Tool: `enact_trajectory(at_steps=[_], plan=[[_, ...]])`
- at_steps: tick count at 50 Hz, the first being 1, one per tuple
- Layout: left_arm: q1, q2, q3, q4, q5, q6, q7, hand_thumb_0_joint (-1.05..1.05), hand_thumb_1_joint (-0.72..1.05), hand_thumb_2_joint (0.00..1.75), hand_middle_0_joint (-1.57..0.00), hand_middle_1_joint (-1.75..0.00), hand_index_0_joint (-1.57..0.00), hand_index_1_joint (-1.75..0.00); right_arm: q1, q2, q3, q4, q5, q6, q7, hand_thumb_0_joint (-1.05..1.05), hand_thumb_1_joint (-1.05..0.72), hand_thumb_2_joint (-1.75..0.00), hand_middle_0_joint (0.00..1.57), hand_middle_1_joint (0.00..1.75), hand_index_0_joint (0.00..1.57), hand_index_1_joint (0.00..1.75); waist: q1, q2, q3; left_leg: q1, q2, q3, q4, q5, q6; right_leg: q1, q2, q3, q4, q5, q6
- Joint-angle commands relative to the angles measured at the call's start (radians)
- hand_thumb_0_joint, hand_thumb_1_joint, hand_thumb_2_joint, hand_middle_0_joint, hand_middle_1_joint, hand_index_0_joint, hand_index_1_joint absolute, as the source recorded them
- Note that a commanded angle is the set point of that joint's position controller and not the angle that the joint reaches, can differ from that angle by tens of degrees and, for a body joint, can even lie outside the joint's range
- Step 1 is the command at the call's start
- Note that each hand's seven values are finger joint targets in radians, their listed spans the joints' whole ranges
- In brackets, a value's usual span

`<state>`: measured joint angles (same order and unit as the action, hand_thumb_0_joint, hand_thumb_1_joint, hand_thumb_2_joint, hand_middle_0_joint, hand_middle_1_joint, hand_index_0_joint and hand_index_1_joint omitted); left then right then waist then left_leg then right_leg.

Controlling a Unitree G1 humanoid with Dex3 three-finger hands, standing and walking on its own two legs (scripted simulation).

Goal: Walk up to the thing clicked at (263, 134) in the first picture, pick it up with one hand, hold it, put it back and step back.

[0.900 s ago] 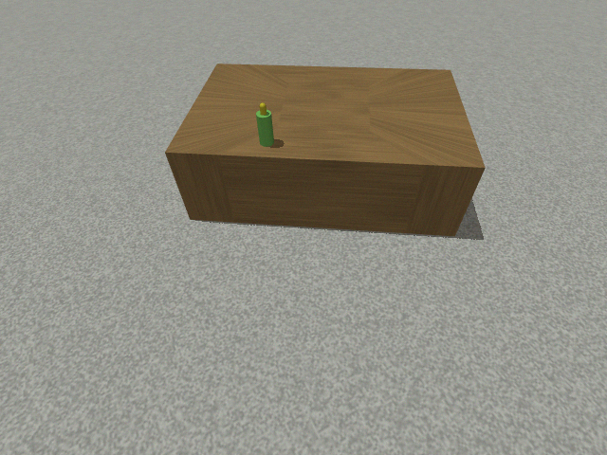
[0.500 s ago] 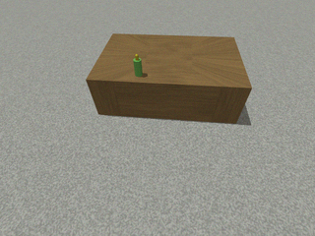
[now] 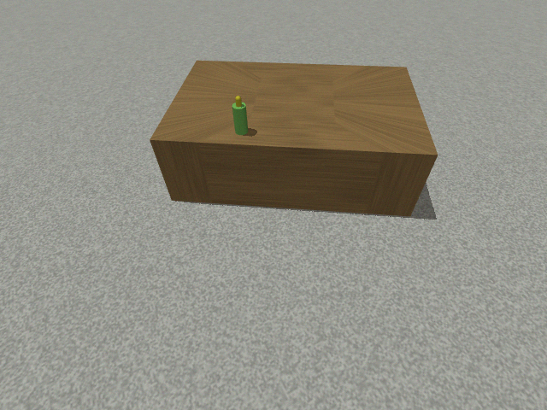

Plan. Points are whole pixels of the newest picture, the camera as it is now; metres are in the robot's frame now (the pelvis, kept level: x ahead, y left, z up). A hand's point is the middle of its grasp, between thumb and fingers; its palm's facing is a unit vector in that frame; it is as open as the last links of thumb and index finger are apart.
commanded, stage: stand
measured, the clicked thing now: (239, 114) +1.29 +0.16 -0.31
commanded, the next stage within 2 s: walk up in 0.22 s
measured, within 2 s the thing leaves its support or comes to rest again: neither
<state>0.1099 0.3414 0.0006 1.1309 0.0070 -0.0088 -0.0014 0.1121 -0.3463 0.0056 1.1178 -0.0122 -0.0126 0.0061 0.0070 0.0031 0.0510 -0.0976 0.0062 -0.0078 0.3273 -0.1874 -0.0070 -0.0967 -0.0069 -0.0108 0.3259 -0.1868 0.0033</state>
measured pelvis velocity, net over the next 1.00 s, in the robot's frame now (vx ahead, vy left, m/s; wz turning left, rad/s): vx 0.23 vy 0.15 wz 0.14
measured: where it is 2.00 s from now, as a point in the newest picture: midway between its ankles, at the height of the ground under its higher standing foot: (208, 328)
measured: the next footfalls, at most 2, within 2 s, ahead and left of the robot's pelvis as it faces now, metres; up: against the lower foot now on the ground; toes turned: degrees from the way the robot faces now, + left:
left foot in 0.58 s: +0.19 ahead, +0.26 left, +0.00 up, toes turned +10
right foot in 1.00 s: +0.39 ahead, +0.05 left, +0.00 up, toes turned +5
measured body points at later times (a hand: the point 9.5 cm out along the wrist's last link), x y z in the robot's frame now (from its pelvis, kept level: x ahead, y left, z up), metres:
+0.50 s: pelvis +0.05 +0.05 -0.01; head +0.05 +0.05 +0.44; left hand +0.04 +0.40 -0.12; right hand +0.15 -0.28 -0.12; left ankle +0.11 +0.22 -0.72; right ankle +0.00 -0.12 -0.75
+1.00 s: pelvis +0.23 +0.15 -0.03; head +0.25 +0.12 +0.42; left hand +0.28 +0.48 -0.12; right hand +0.29 -0.16 -0.16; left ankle +0.15 +0.25 -0.75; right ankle +0.35 +0.05 -0.75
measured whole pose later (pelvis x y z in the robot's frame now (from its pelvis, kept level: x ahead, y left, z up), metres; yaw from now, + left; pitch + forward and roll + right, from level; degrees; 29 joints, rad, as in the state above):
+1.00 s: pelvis +0.23 +0.15 -0.03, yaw +8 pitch -3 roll +2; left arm 0.24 0.41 0.05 0.90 0.01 -0.07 -0.05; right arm 0.39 -0.41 -0.06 0.86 -0.02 -0.04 0.07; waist -0.04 0.03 0.07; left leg -0.10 -0.03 0.04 0.57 -0.42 0.02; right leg -0.40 -0.05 -0.05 0.60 -0.18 -0.03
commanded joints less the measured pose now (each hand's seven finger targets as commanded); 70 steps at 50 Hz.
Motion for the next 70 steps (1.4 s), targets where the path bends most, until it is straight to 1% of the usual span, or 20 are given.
enact_trajectory(at_steps=[1,10,11,12,15,23,28,29,31,32,36,42,46,49,50,51,53,58,67,70], plan=[[-0.035,0.213,0.043,-0.061,0.003,-0.021,0.009,0.0,0.9,0.9,-0.2,-0.3,-0.2,-0.3,-0.04,-0.21,-0.042,-0.062,0.002,-0.021,-0.017,0.0,-0.9,-0.9,0.2,0.3,0.2,0.3,-0.002,-0.002,-0.056,-0.004,0.122,-0.091,-0.056,0.116,0.032,-0.006,-0.121,0.094,-0.056,0.108,-0.027],[-0.037,0.214,0.042,-0.062,0.003,-0.019,0.009,0.0,0.9,0.9,-0.2,-0.3,-0.2,-0.3,-0.033,-0.21,-0.04,-0.059,0.002,-0.022,-0.018,0.0,-0.9,-0.9,0.2,0.3,0.2,0.3,-0.003,0.005,-0.066,-0.006,0.123,-0.092,-0.06,0.141,0.03,0.008,-0.122,0.09,-0.044,0.124,-0.029],[0.059,0.328,0.109,-0.101,0.007,-0.045,-0.002,0.0,0.9,0.9,-0.2,-0.3,-0.2,-0.3,0.015,-0.3,-0.107,-0.127,-0.02,-0.012,0.018,0.0,-0.9,-0.9,0.2,0.3,0.2,0.3,0.019,0.053,-0.124,-0.109,0.062,-0.107,0.041,-0.312,0.09,0.108,-0.089,0.076,0.036,-0.293,-0.07],[0.134,0.346,0.122,-0.08,0.019,-0.051,-0.003,0.0,0.9,0.9,-0.2,-0.3,-0.2,-0.3,-0.013,-0.286,-0.108,-0.14,-0.029,-0.005,0.033,0.0,-0.9,-0.9,0.2,0.3,0.2,0.3,0.056,0.024,-0.075,-0.284,0.055,-0.109,0.097,-0.464,0.098,0.138,-0.145,0.166,0.018,-0.471,-0.108],[0.144,0.396,0.157,-0.129,0.032,-0.076,0.01,0.0,0.9,0.9,-0.2,-0.3,-0.2,-0.3,-0.097,-0.241,-0.108,-0.221,-0.049,0.01,0.057,0.0,-0.9,-0.9,0.2,0.3,0.2,0.3,0.091,-0.093,0.066,-0.601,0.057,-0.101,0.568,-0.274,0.041,0.115,-0.442,0.478,-0.217,-0.589,-0.257],[0.039,0.381,0.149,-0.235,0.033,-0.1,-0.001,0.0,0.9,0.9,-0.2,-0.3,-0.2,-0.3,0.005,-0.246,-0.148,-0.262,-0.03,0.003,0.108,0.0,-0.9,-0.9,0.2,0.3,0.2,0.3,0.007,-0.181,0.095,-0.362,0.139,-0.053,0.404,-0.152,-0.002,-0.082,-0.305,0.091,-0.136,-0.258,-0.195],[0.043,0.337,0.131,-0.246,0.031,-0.079,-0.008,0.0,0.9,0.9,-0.2,-0.3,-0.2,-0.3,0.235,-0.276,-0.189,-0.192,-0.021,-0.005,0.098,0.0,-0.9,-0.9,0.2,0.3,0.2,0.3,-0.112,-0.013,-0.011,0.08,0.01,0.134,0.306,-0.025,0.008,-0.335,-0.19,-0.094,0.232,-0.209,-0.124],[0.102,0.287,0.112,-0.245,0.035,-0.073,-0.011,0.0,0.9,0.9,-0.2,-0.3,-0.2,-0.3,0.354,-0.318,-0.207,-0.162,-0.023,-0.009,0.083,0.0,-0.9,-0.9,0.2,0.3,0.2,0.3,-0.161,0.132,-0.087,0.225,-0.005,0.081,0.281,-0.152,0.049,-0.395,-0.145,-0.12,0.526,-0.103,-0.105],[0.128,0.245,0.09,-0.284,0.0,-0.069,-0.009,0.0,0.9,0.9,-0.2,-0.3,-0.2,-0.3,0.345,-0.466,-0.219,-0.223,-0.018,-0.025,0.068,0.0,-0.9,-0.9,0.2,0.3,0.2,0.3,-0.152,0.354,-0.07,0.138,0.334,-0.707,-0.164,-0.612,0.225,-0.607,0.037,-0.002,0.917,-0.421,-0.065],[0.076,0.314,0.095,-0.284,0.01,-0.07,-0.002,0.0,0.9,0.9,-0.2,-0.3,-0.2,-0.3,0.277,-0.486,-0.221,-0.241,0.004,-0.022,0.066,0.0,-0.9,-0.9,0.2,0.3,0.2,0.3,-0.128,0.268,-0.014,0.013,0.401,-0.818,-0.213,-0.667,0.279,-0.571,-0.024,0.077,0.954,-0.4,-0.072],[0.209,0.324,0.101,-0.212,-0.023,-0.064,-0.016,0.0,0.9,0.9,-0.2,-0.3,-0.2,-0.3,0.159,-0.332,-0.159,-0.291,0.005,-0.049,0.043,0.0,-0.9,-0.9,0.2,0.3,0.2,0.3,-0.007,0.14,0.048,-0.111,0.227,-0.308,-0.082,-0.257,0.187,-0.465,-0.119,0.084,0.786,-0.154,-0.064],[0.116,0.28,0.102,-0.289,0.001,-0.066,-0.042,0.0,0.9,0.9,-0.2,-0.3,-0.2,-0.3,0.216,-0.334,-0.151,-0.327,-0.002,-0.07,0.041,0.0,-0.9,-0.9,0.2,0.3,0.2,0.3,-0.025,0.13,0.071,-0.122,0.258,-0.218,-0.084,-0.062,0.267,-0.394,-0.122,0.017,0.466,-0.116,-0.022],[0.097,0.262,0.113,-0.31,0.005,-0.08,-0.044,0.0,0.9,0.9,-0.2,-0.3,-0.2,-0.3,0.209,-0.322,-0.145,-0.36,0.001,-0.066,0.046,0.0,-0.9,-0.9,0.2,0.3,0.2,0.3,-0.025,0.11,0.041,-0.157,0.224,-0.15,-0.009,0.025,0.236,-0.261,-0.063,-0.037,0.326,-0.026,-0.033],[0.269,0.282,0.135,-0.263,0.005,-0.095,-0.027,0.0,0.9,0.9,-0.2,-0.3,-0.2,-0.3,0.175,-0.28,-0.126,-0.39,0.007,-0.055,0.044,0.0,-0.9,-0.9,0.2,0.3,0.2,0.3,0.072,-0.015,-0.06,-0.271,0.149,-0.066,0.259,0.112,0.166,0.08,-0.008,-0.06,0.215,0.055,-0.046],[0.367,0.323,0.153,-0.246,0.01,-0.104,-0.015,0.0,0.9,0.9,-0.2,-0.3,-0.2,-0.3,0.22,-0.224,-0.107,-0.392,0.011,-0.054,0.044,0.0,-0.9,-0.9,0.2,0.3,0.2,0.3,0.116,-0.17,-0.127,-0.33,0.059,0.007,0.518,0.062,0.126,0.2,-0.076,0.049,0.115,-0.052,-0.067],[0.401,0.402,0.173,-0.263,0.015,-0.111,-0.005,0.0,0.9,0.9,-0.2,-0.3,-0.2,-0.3,0.27,-0.175,-0.091,-0.405,0.009,-0.053,0.046,0.0,-0.9,-0.9,0.2,0.3,0.2,0.3,0.1,-0.32,-0.152,-0.52,-0.061,0.021,0.731,-0.312,0.068,0.297,-0.337,0.471,0.017,-0.187,-0.138],[0.286,0.415,0.159,-0.308,-0.006,-0.106,-0.001,0.0,0.9,0.9,-0.2,-0.3,-0.2,-0.3,0.282,-0.302,-0.12,-0.366,-0.001,-0.031,0.029,0.0,-0.9,-0.9,0.2,0.3,0.2,0.3,0.054,-0.139,-0.078,-0.559,-0.014,-0.095,0.872,-0.331,0.05,0.148,-0.466,0.7,-0.073,-0.344,-0.274],[0.212,0.335,0.13,-0.331,-0.007,-0.117,-0.002,0.0,0.9,0.9,-0.2,-0.3,-0.2,-0.3,0.274,-0.26,-0.115,-0.327,0.008,-0.025,0.047,0.0,-0.9,-0.9,0.2,0.3,0.2,0.3,0.001,-0.137,0.05,-0.462,0.029,-0.128,0.764,-0.151,0.027,-0.092,-0.273,0.219,-0.069,-0.016,-0.203],[0.241,0.371,0.137,-0.368,0.007,-0.119,-0.01,0.0,0.9,0.9,-0.2,-0.3,-0.2,-0.3,0.082,-0.242,-0.132,-0.392,-0.008,-0.031,0.088,0.0,-0.9,-0.9,0.2,0.3,0.2,0.3,0.037,-0.136,0.031,-0.307,0.078,0.024,0.351,-0.007,0.009,-0.142,-0.268,0.037,-0.016,-0.004,-0.201],[0.206,0.381,0.131,-0.372,0.001,-0.108,-0.01,0.0,0.9,0.9,-0.2,-0.3,-0.2,-0.3,0.161,-0.245,-0.145,-0.364,-0.011,-0.039,0.086,0.0,-0.9,-0.9,0.2,0.3,0.2,0.3,-0.033,-0.095,-0.012,-0.11,0.057,0.067,0.265,0.021,0.036,-0.215,-0.278,0.02,0.104,0.001,-0.172]])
